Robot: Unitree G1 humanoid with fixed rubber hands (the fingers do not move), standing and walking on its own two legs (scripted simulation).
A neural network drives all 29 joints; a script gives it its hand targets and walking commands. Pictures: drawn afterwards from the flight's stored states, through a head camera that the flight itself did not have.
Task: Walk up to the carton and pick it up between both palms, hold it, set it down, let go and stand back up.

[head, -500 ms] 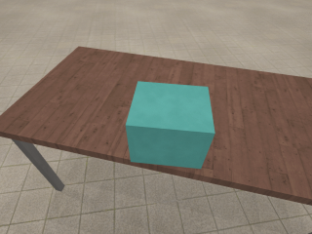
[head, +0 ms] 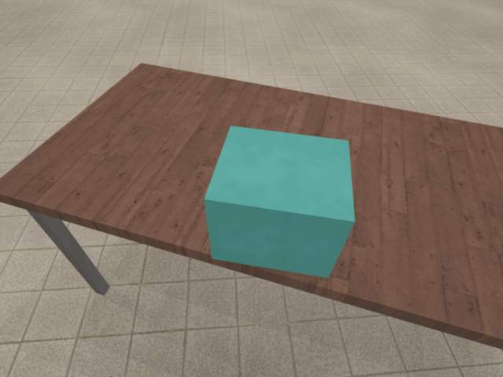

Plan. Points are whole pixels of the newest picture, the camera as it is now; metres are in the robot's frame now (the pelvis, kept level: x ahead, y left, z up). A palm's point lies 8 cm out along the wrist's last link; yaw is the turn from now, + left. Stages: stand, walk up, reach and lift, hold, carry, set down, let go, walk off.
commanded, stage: walk up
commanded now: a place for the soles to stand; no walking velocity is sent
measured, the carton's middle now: (278, 200) +0.47 -0.03 -0.01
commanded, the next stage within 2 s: reach and lift in 0.90 s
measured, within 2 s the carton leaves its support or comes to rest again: neither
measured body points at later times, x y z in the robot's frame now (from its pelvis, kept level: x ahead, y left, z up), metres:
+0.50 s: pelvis +0.00 -0.01 -0.01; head +0.01 +0.00 +0.44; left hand +0.08 +0.27 -0.12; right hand +0.10 -0.28 -0.10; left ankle -0.01 +0.15 -0.73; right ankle +0.01 -0.10 -0.73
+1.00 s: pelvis -0.02 -0.02 -0.01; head +0.01 -0.01 +0.43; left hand +0.06 +0.27 -0.13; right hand +0.15 -0.28 -0.12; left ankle -0.02 +0.13 -0.73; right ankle +0.01 -0.11 -0.73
